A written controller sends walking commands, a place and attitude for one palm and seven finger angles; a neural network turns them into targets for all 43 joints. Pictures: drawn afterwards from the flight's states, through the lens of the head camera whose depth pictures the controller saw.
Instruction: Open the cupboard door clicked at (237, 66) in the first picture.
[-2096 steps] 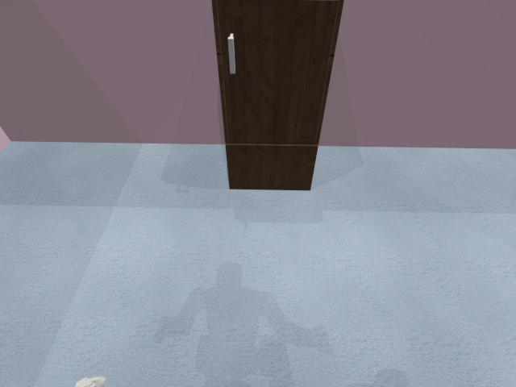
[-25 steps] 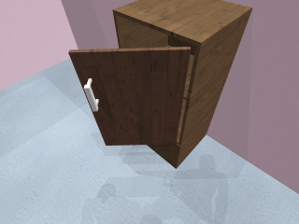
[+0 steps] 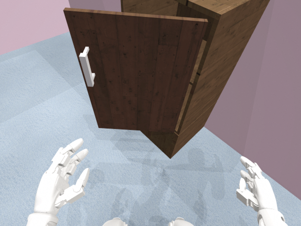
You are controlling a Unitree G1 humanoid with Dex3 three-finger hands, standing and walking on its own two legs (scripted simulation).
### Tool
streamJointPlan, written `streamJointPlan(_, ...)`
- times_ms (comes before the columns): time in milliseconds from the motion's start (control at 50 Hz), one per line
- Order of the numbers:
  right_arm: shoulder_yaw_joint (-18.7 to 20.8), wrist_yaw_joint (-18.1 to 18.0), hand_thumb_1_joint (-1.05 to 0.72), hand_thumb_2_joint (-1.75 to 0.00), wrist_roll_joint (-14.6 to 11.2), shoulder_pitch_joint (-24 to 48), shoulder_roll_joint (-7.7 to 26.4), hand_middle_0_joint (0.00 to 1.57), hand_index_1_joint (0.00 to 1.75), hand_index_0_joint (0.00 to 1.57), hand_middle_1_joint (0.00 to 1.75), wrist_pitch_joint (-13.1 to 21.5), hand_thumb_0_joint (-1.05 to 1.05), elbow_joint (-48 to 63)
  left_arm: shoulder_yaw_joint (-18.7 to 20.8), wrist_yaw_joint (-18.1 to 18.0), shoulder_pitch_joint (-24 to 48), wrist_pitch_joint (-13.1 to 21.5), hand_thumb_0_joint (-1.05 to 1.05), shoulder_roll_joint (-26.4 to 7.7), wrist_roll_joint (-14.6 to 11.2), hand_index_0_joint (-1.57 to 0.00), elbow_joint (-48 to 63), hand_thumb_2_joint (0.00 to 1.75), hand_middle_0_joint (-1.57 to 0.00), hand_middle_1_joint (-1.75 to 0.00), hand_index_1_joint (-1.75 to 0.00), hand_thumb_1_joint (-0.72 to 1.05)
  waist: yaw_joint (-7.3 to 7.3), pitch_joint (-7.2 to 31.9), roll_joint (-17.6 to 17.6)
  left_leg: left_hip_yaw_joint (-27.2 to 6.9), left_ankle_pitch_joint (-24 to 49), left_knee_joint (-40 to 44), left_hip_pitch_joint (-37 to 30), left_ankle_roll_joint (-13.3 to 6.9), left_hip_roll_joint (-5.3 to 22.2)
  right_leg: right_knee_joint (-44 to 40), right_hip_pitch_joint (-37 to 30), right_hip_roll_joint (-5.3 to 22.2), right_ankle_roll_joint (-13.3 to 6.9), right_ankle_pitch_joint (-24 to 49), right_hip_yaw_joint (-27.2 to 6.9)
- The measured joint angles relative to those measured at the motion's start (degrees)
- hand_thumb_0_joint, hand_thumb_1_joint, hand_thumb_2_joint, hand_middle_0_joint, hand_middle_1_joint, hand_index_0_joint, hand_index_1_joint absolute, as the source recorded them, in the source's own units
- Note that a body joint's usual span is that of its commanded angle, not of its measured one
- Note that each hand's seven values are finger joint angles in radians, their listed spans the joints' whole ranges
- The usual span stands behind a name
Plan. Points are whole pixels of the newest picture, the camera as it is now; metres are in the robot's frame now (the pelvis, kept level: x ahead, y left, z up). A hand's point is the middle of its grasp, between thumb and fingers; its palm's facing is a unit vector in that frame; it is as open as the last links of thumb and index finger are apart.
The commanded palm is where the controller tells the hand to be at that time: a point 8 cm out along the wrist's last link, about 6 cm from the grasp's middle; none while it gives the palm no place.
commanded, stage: raise the hand with hooked fingers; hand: left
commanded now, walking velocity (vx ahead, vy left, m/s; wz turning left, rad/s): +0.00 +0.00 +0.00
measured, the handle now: (88, 67) +0.58 +0.26 +0.07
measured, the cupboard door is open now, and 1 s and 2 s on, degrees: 44 44 44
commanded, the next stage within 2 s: move the hooked fingers beside the handle in 1.72 s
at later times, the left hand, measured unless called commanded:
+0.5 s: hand (58, 176) +0.22 +0.23 +0.04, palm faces +0.05 -1.00 -0.06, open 11.3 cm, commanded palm +0.19 +0.29 +0.04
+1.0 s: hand (38, 158) +0.25 +0.28 +0.06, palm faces +0.05 -1.00 -0.06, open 13.8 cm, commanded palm +0.23 +0.33 +0.07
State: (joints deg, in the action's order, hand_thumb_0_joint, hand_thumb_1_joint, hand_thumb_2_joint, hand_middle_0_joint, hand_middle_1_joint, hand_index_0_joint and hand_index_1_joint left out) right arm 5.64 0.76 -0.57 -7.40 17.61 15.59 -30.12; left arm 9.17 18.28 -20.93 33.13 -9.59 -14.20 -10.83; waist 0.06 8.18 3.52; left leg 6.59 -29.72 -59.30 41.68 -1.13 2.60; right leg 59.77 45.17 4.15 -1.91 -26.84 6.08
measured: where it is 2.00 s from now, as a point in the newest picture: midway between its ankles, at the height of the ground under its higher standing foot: outside the picture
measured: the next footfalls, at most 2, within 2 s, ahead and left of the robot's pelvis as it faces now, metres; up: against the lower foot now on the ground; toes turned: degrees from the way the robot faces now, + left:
none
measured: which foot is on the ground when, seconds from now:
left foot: down 0.00-1.00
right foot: down 0.00-1.00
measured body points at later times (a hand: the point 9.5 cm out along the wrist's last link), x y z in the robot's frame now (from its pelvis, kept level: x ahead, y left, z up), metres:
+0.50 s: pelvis -0.01 +0.00 +0.00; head +0.06 +0.01 +0.44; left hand +0.21 +0.29 +0.04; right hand +0.13 -0.23 -0.10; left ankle +0.00 +0.10 -0.67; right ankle +0.03 -0.10 -0.67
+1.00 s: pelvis +0.00 +0.02 +0.01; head +0.06 +0.04 +0.46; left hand +0.24 +0.34 +0.07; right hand +0.18 -0.21 -0.06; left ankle +0.00 +0.10 -0.67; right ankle +0.03 -0.10 -0.67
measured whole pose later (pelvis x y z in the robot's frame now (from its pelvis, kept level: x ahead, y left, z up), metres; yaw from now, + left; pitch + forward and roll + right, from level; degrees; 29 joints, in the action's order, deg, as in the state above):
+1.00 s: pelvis +0.00 +0.02 +0.01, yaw +2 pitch +12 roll -3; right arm -3.1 -2.8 -1.4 -13.9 14.9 13.3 -30.7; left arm 20.4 25.2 -5.6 19.4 -20.7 -19.4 -16.4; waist -0.4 5.0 -0.9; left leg 3.4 -28.0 -57.2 41.2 -2.6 2.5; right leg 52.8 41.0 3.6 -0.6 -23.3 9.1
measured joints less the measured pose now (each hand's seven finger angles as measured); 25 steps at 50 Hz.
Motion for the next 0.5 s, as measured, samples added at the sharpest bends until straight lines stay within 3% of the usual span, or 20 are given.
streamJointPlan(40,-0.21,-0.24,-0.91,-0.89,-0.14,0.97,-0.11,0.20,0.29,0.20,0.30,-1.14,0.01,2.57,0.36,0.90,-2.12,-2.50,0.01,-0.42,-0.55,-0.22,1.17,0.77,-0.22,-0.49,-0.49,0.62,-0.91,-0.06,0.05,-0.83,-1.46,-3.41,2.72,-0.16,0.26,2.83,2.20,-0.02,0.12,-1.12,0.52)
streamJointPlan(100,-1.41,-0.88,-0.91,-0.89,0.03,1.31,-1.23,0.20,0.29,0.20,0.30,-2.13,0.01,4.46,1.34,-0.65,-5.12,-5.36,0.02,-0.97,-0.69,-0.23,4.47,0.74,-0.22,-0.54,-0.54,0.55,-2.19,-0.51,-0.76,-2.70,-2.68,-6.74,5.52,0.33,0.77,4.87,3.70,-0.24,-0.77,-2.45,2.27)
streamJointPlan(160,-3.66,-1.46,-0.91,-0.89,0.33,0.74,-2.96,0.20,0.29,0.20,0.30,-2.31,0.01,3.86,2.19,-1.74,-5.59,-4.97,0.02,-1.89,-0.73,-0.23,8.39,0.71,-0.23,-0.58,-0.58,0.47,-3.16,-1.04,-1.90,-4.62,-3.08,-8.74,7.73,0.59,1.18,5.42,4.52,-0.54,-1.08,-2.68,4.11)
streamJointPlan(220,-6.25,-1.92,-0.91,-0.89,0.29,-0.15,-4.66,0.20,0.29,0.20,0.30,-2.22,0.01,1.54,2.63,-0.02,-2.36,-4.59,0.02,-3.09,-1.34,-0.23,9.80,0.68,-0.23,-0.63,-0.63,0.40,-3.47,-1.52,-3.34,-6.07,-2.97,-9.91,9.64,0.75,1.43,5.42,5.34,-0.76,-1.28,-2.38,5.49)
streamJointPlan(320,-8.81,-2.41,-0.90,-0.89,-0.42,-2.60,-7.16,0.21,0.30,0.20,0.30,-3.35,0.01,-2.18,4.12,4.35,4.38,-10.47,0.01,-5.56,-3.25,-0.24,7.27,0.63,-0.24,-0.70,-0.70,0.28,-2.04,-2.24,-5.12,-6.04,-2.05,-9.10,10.04,0.67,1.59,4.18,5.63,-1.03,-1.26,-1.16,5.50)
streamJointPlan(380,-8.83,-2.67,-0.90,-0.89,-0.70,-5.01,-7.52,0.21,0.30,0.21,0.30,-3.90,0.01,-3.18,5.81,4.48,5.38,-14.02,0.01,-6.43,-4.40,-0.25,5.52,0.60,-0.24,-0.75,-0.75,0.21,-0.55,-2.32,-5.51,-5.09,-1.13,-6.87,8.52,0.44,1.55,2.27,4.63,-1.17,-0.90,-0.10,4.66)
streamJointPlan(440,-7.91,-2.88,-0.90,-0.89,-0.73,-7.49,-6.60,0.21,0.30,0.21,0.30,-3.59,0.01,-3.64,7.28,3.17,4.69,-14.18,0.01,-6.61,-5.03,-0.25,4.77,0.57,-0.25,-0.79,-0.79,0.15,0.49,-2.21,-5.56,-4.17,-0.29,-4.56,6.71,0.19,1.41,0.30,3.31,-1.24,-0.59,0.87,3.83)
streamJointPlan(500,-6.73,-3.08,-0.90,-0.89,-0.78,-9.24,-4.75,0.21,0.30,0.21,0.30,-2.91,0.01,-3.98,8.04,2.09,4.07,-12.11,0.01,-6.49,-5.10,-0.26,4.11,0.54,-0.25,-0.84,-0.83,0.08,1.03,-1.97,-5.31,-3.56,0.28,-2.97,5.53,-0.12,1.07,-0.96,2.44,-1.05,-0.25,1.44,3.27)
